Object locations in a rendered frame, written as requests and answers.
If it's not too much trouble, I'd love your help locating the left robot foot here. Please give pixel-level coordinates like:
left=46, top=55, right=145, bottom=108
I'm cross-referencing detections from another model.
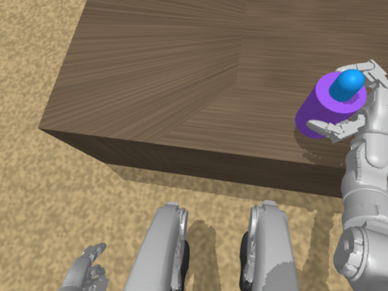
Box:
left=170, top=240, right=190, bottom=291

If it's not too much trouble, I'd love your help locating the left robot hand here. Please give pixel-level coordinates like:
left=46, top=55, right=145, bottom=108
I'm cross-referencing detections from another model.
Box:
left=61, top=242, right=109, bottom=291

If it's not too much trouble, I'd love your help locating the bottle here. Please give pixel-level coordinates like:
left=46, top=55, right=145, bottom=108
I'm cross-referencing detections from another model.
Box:
left=295, top=69, right=367, bottom=139

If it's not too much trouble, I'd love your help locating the right robot arm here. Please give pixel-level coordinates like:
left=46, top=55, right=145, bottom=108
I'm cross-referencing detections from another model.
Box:
left=333, top=132, right=388, bottom=291

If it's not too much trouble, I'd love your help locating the right robot hand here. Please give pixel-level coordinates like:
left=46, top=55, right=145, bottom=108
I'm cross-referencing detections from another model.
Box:
left=306, top=59, right=388, bottom=143

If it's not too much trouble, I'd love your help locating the right robot foot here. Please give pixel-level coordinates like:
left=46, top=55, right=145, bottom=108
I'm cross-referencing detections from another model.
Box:
left=239, top=231, right=253, bottom=291

